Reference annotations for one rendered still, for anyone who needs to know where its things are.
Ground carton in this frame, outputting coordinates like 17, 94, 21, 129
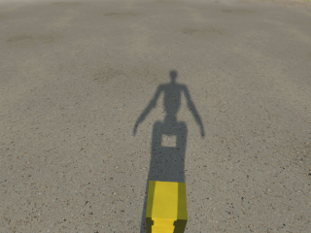
146, 181, 188, 233

